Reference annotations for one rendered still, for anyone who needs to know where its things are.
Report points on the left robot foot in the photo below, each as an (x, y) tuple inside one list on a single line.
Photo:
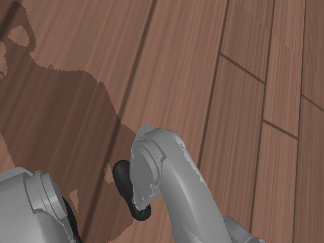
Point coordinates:
[(72, 221)]

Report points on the right robot foot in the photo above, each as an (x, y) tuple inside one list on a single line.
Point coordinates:
[(121, 175)]

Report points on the right robot hand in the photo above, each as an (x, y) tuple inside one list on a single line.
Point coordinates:
[(237, 232)]

